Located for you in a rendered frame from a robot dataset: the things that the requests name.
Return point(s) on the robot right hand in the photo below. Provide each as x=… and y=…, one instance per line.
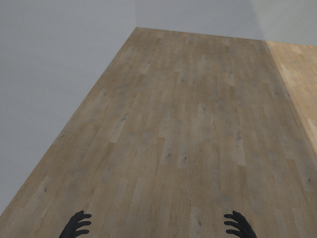
x=243, y=225

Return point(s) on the robot left hand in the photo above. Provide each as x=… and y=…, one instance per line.
x=69, y=230

